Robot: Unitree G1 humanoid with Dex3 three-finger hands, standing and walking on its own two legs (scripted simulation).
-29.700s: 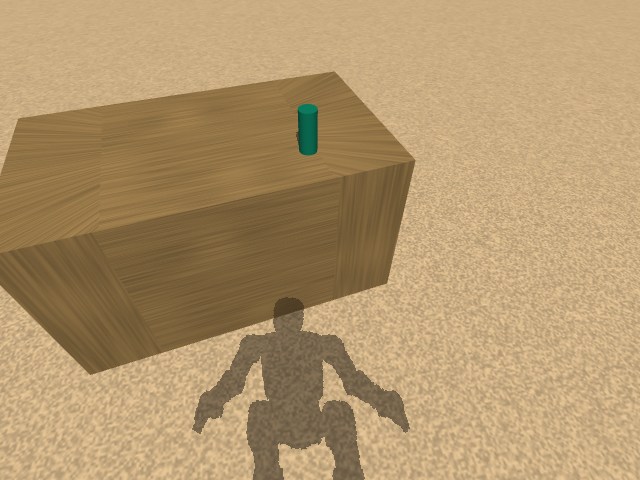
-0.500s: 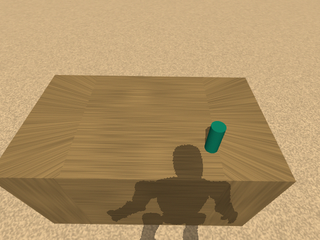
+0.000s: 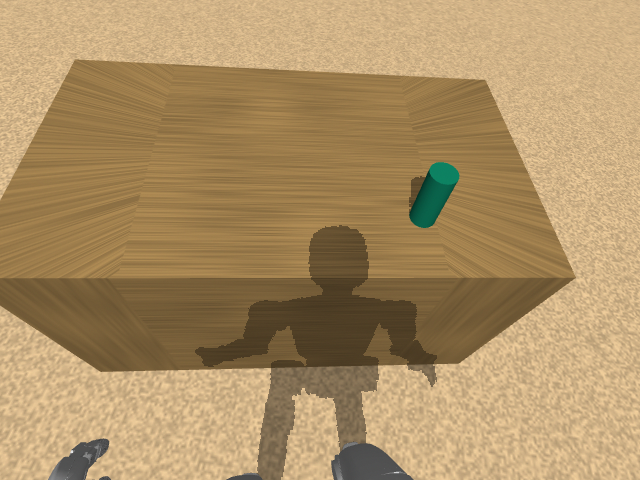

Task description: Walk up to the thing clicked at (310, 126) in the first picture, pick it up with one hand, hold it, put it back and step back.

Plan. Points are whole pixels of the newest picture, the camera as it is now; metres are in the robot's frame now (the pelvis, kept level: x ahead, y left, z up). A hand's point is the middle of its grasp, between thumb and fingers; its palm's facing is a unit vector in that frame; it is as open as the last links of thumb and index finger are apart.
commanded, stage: step back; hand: right
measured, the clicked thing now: (432, 196) +0.60 -0.23 -0.10
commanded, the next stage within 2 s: none
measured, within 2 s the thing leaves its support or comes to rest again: neither
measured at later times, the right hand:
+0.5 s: hand out of the picture -0.01 -0.28 -0.16, palm faces -0.07 +0.90 -0.42, open 7.4 cm
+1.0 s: hand out of the picture -0.14 -0.32 -0.15, palm faces +0.02 +0.92 -0.40, open 7.4 cm
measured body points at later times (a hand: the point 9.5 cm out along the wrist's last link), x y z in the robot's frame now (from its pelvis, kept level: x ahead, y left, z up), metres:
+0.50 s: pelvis -0.11 +0.00 -0.01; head -0.04 +0.00 +0.43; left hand +0.03 +0.30 -0.12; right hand -0.01 -0.33 -0.13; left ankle -0.13 +0.11 -0.73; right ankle -0.05 -0.13 -0.73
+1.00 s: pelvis -0.26 -0.04 -0.01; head -0.21 -0.06 +0.43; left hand -0.18 +0.27 -0.13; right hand -0.14 -0.37 -0.13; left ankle -0.15 +0.10 -0.72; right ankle -0.28 -0.16 -0.73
